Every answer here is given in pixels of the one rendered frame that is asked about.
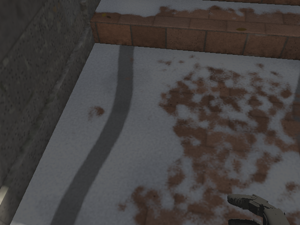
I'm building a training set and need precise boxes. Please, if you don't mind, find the robot right hand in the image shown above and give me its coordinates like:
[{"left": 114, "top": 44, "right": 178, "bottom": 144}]
[{"left": 227, "top": 194, "right": 290, "bottom": 225}]

